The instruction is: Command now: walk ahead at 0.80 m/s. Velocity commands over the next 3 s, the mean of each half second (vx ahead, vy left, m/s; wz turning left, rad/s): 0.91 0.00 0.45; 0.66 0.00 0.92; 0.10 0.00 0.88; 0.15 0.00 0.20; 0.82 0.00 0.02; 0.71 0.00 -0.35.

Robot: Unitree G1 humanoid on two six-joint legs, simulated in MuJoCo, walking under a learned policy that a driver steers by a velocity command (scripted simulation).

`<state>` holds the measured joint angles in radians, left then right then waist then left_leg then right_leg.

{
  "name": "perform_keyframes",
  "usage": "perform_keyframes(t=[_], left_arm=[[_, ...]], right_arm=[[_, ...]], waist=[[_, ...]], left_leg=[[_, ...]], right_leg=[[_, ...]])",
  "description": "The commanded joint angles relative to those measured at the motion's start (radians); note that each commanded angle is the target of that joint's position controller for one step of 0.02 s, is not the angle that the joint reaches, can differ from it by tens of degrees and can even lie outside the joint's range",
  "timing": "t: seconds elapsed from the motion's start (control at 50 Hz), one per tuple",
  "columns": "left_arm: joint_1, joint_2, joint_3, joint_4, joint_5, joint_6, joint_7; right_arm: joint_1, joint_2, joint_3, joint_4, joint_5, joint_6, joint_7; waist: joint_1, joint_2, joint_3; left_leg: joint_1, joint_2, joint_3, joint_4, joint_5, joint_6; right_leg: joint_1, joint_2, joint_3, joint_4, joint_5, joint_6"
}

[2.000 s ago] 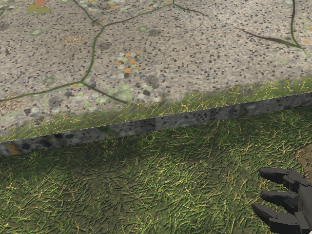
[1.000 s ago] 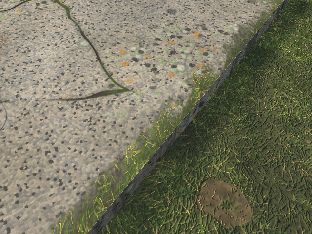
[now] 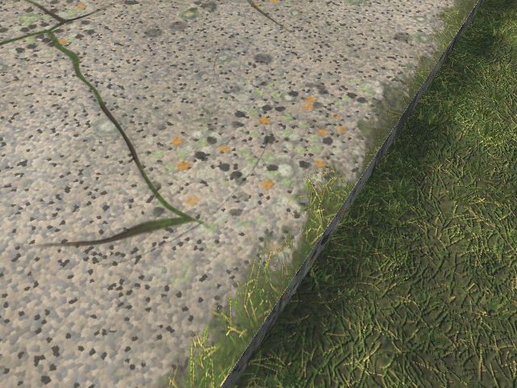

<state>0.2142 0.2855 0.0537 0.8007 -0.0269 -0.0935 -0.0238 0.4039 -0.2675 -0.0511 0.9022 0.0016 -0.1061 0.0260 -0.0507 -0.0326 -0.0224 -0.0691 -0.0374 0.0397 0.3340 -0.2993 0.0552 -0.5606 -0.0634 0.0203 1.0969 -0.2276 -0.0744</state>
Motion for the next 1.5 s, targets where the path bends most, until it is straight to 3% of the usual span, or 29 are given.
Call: perform_keyframes(t=[0.02,0.2,0.26,0.28,0.3,0.32,0.34,0.38,0.42,0.52,0.62,0.66,0.72,0.74,0.76,0.78,0.8,0.82,0.86,1.0,1.08,1.16,1.18,1.2,1.22,1.24,1.28,1.34,1.5], left_arm=[[-0.159,0.029,-0.002,-0.122,0.013,-0.007,-0.007],[-0.384,0.048,-0.011,-0.253,-0.001,-0.043,-0.039],[-0.049,0.157,0.043,-0.195,-0.02,-0.024,-0.005],[0.194,0.192,0.057,-0.135,-0.014,-0.009,0.015],[0.269,0.292,0.078,-0.093,0.026,-0.013,0.008],[0.282,0.208,0.058,-0.091,0.037,-0.016,0.002],[0.212,0.143,0.043,-0.075,0.03,-0.018,0.006],[0.09,0.095,0.033,-0.052,0.038,-0.024,0.007],[0.019,0.024,0.022,-0.013,0.066,-0.024,0.001],[0.038,-0.062,-0.031,0.102,0.034,0.007,-0.012],[0.003,0.125,-0.018,0.064,0.067,0.011,0.056],[-0.042,0.167,-0.015,0.022,0.042,0.001,0.075],[-0.042,0.374,0.053,-0.03,0.033,0.056,0.075],[-0.084,0.315,0.047,-0.073,-0.004,0.063,0.072],[0.04,0.026,-0.023,-0.113,0.056,0.028,0.052],[0.181,0.026,-0.032,-0.17,0.068,-0.029,0.007],[0.029,0.121,-0.001,-0.196,0.022,-0.053,-0.01],[-0.092,0.099,-0.006,-0.226,0.011,-0.057,-0.004],[-0.098,0.041,-0.019,-0.233,0.031,-0.025,0.007],[-0.311,0.003,-0.028,-0.304,0.053,0.011,0.037],[-0.366,0.041,-0.006,-0.302,0.018,0.015,0.029],[-0.23,0.136,0.046,-0.252,0.017,-0.003,0.031],[-0.13,0.127,0.046,-0.224,0.03,-0.008,0.032],[-0.12,0.121,0.035,-0.229,0.04,-0.005,0.037],[-0.114,0.153,0.032,-0.254,0.084,0.004,0.041],[-0.176,0.149,0.048,-0.266,0.069,0.018,0.044],[-0.21,0.046,0.013,-0.293,0.052,0.047,0.064],[-0.194,0.09,0.018,-0.244,0.051,0.07,0.079],[-0.127,0.135,0.028,-0.18,0.039,0.081,0.057]], right_arm=[[0.01,-0.098,-0.007,-0.043,0.001,-0.007,-0.005],[0.099,-0.167,-0.019,-0.023,0.031,-0.004,-0.06],[0.066,-0.212,-0.033,-0.028,-0.017,0.027,-0.057],[0.046,-0.162,-0.018,-0.058,-0.033,0.032,-0.059],[0.225,0.054,0.03,-0.095,-0.009,0.01,-0.045],[0.198,-0.003,0.023,-0.084,0.05,-0.006,-0.039],[0.06,-0.072,-0.002,-0.124,0.085,-0.003,-0.043],[-0.074,-0.062,-0.002,-0.16,0.047,0.003,-0.048],[-0.03,0.008,0.001,-0.17,0.05,0.047,-0.035],[-0.157,0.11,0.048,-0.303,0.065,0.139,-0.032],[-0.295,0.002,0.054,-0.451,0.014,0.13,-0.016],[-0.289,-0.025,0.044,-0.459,0.016,0.112,-0.003],[-0.01,-0.153,-0.035,-0.401,0.029,0.091,0.014],[0.147,-0.226,-0.066,-0.343,0.035,0.092,0.015],[-0.046,-0.318,-0.066,-0.331,0.021,0.084,0.014],[-0.072,-0.309,-0.048,-0.407,-0.01,0.074,-0.001],[-0.048,-0.218,-0.036,-0.424,-0.027,0.058,0.013],[-0.039,-0.199,-0.039,-0.399,-0.008,0.04,0.023],[-0.093,-0.157,-0.034,-0.372,0.005,0.024,0.01],[-0.097,-0.158,-0.044,-0.345,0.034,0.09,-0.085],[-0.075,-0.188,-0.064,-0.35,0.031,0.149,-0.106],[-0.188,-0.152,-0.062,-0.391,0.027,0.137,-0.088],[-0.191,-0.12,-0.048,-0.4,0.025,0.134,-0.075],[-0.119,-0.005,-0.011,-0.411,-0.011,0.137,-0.062],[0.085,-0.049,-0.019,-0.418,0.007,0.134,-0.048],[0.132,-0.192,-0.053,-0.367,0.024,0.142,-0.042],[-0.094,-0.276,-0.08,-0.37,0.015,0.162,-0.053],[-0.157,-0.178,-0.049,-0.418,0.019,0.167,-0.061],[-0.229,-0.122,-0.011,-0.415,0.002,0.144,-0.07]], waist=[[-0.003,0.096,0.148],[0.016,0.123,0.16],[0.221,0.234,-0.091],[0.325,0.216,-0.253],[0.178,-0.21,-0.48],[0.21,-0.305,-0.549],[0.206,-0.258,-0.309],[0.151,-0.041,-0.095],[0.068,-0.106,-0.034],[-0.02,-0.064,0.189],[-0.068,0.013,0.158],[-0.098,0.044,0.122],[-0.228,-0.156,-0.19],[-0.277,-0.056,-0.176],[0.019,0.422,-0.027],[0.094,0.592,-0.314],[0.023,0.318,-0.256],[0.024,0.129,-0.077],[0.102,-0.05,0.021],[0.054,-0.001,-0.072],[0.022,0.18,-0.107],[0.079,0.216,-0.1],[0.108,0.148,-0.197],[0.05,-0.048,-0.274],[-0.049,-0.255,-0.336],[-0.056,-0.236,-0.342],[0.023,-0.001,-0.163],[0.023,-0.042,-0.053],[0.058,-0.076,-0.094]], left_leg=[[0.095,0.263,-0.274,-0.235,0.063,0.147],[0.072,0.268,-0.149,-0.238,0.545,0.104],[0.103,0.255,-0.148,0.178,1.046,0.06],[-0.178,0.217,-0.156,0.495,0.816,0.032],[-0.559,0.038,-0.151,0.91,-0.012,-0.015],[-0.612,0.046,-0.241,1.057,-0.185,0.007],[-0.729,0.085,-0.193,1.135,-0.133,0.013],[-0.709,0.172,-0.146,1.126,-0.011,0.017],[-0.637,0.216,-0.139,1.248,-0.012,0.015],[-1.095,0.187,-0.15,1.834,-0.148,0.03],[-0.942,0.193,-0.01,1.413,0.042,0.008],[-0.643,0.127,0.114,1.12,0.045,0.064],[-0.231,-0.03,0.174,0.881,-0.121,0.104],[-0.051,-0.053,0.014,0.482,0.01,0.157],[-0.044,0.046,-0.415,0.342,0.494,0.203],[0.106,0.233,-0.909,0.098,0.586,0.324],[0.102,0.251,-1.007,0.006,0.366,0.317],[-0.014,0.237,-0.943,0.022,0.243,0.284],[-0.254,0.171,-0.722,0.098,0.263,0.223],[-0.196,-0.036,-0.332,0.097,0.761,0.079],[-0.133,-0.032,-0.416,0.101,0.618,-0.018],[-0.058,-0.03,-0.529,0.289,0.501,-0.014],[-0.043,-0.068,-0.472,0.49,0.357,-0.033],[-0.266,-0.142,-0.391,0.704,-0.341,-0.043],[-0.482,-0.19,-0.35,0.933,-0.539,-0.089],[-0.526,-0.048,-0.276,1.087,-0.387,-0.139],[-0.522,0.012,-0.201,1.084,-0.194,-0.162],[-0.473,0.051,-0.12,1.014,-0.111,-0.136],[-0.434,0.085,-0.1,0.711,-0.116,-0.11]], right_leg=[[-0.368,-0.065,0.019,-0.064,0.117,0.048],[0.01,0.052,-0.011,-0.596,0.345,0.062],[0.419,0.104,-0.039,-0.563,0.151,0.014],[0.828,-0.031,0.071,-0.438,0.089,-0.001],[1.19,-0.318,0.582,-0.56,-0.348,-0.146],[1.145,-0.322,0.797,-0.768,-0.596,-0.132],[0.994,-0.308,0.669,-0.818,-0.557,-0.083],[0.662,-0.26,0.409,-0.83,-0.232,-0.068],[0.47,-0.242,0.269,-0.862,-0.126,-0.083],[0.303,-0.313,0.068,-0.9,-0.105,-0.047],[0.255,-0.214,-0.267,-1.045,0.167,-0.027],[0.23,-0.128,-0.388,-0.968,0.749,-0.005],[0.528,-0.237,-0.272,-0.427,1.809,-0.057],[0.444,-0.142,-0.228,-0.022,1.335,-0.005],[0.11,0.103,-0.102,0.362,-0.165,0.07],[-0.038,0.159,0.149,0.564,-0.282,0.054],[-0.15,0.179,0.155,0.606,-0.201,0.043],[-0.258,0.166,0.129,0.607,-0.192,0.031],[-0.215,0.099,0.127,0.599,-0.175,0.041],[-0.051,0.149,-0.002,-0.193,0.095,0.114],[0.083,0.237,0.003,-0.52,0.244,0.127],[0.272,0.148,0.106,-0.731,0.331,0.123],[0.45,0.059,0.139,-0.79,0.448,0.085],[0.712,-0.141,0.308,-0.634,0.764,0.017],[0.858,-0.413,0.698,-0.665,0.931,-0.209],[0.763,-0.462,0.784,-0.706,0.589,-0.291],[0.523,-0.242,0.423,-0.756,0.251,-0.159],[0.315,-0.124,0.201,-0.826,0.212,-0.125],[0.388,-0.19,0.154,-0.869,0.074,-0.2]])
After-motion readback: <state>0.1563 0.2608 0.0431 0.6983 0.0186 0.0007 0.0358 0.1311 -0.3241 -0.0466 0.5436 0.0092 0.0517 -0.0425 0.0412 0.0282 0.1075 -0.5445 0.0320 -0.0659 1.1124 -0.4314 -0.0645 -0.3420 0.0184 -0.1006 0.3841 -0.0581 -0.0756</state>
